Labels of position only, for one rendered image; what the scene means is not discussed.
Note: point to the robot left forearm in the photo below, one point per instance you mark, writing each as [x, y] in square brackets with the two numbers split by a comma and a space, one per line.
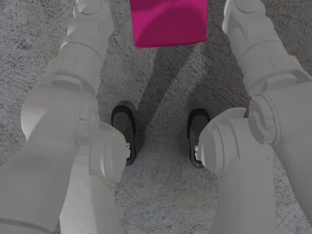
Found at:
[83, 50]

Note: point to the right robot foot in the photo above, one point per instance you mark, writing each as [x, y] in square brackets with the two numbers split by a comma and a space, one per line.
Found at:
[197, 121]

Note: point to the robot foot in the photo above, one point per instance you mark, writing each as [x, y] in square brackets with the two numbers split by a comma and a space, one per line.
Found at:
[197, 121]
[123, 120]

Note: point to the left robot upper arm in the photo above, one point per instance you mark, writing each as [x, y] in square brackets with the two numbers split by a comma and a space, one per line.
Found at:
[34, 182]

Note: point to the left robot foot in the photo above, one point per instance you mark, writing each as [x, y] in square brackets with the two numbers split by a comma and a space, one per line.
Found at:
[123, 120]

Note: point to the right robot upper arm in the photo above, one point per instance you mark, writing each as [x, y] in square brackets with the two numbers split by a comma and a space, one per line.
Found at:
[282, 118]

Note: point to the robot right forearm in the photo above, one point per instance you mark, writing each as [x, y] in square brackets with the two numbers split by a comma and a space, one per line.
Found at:
[258, 50]

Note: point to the carton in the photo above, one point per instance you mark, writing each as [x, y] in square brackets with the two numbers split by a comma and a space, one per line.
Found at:
[160, 23]

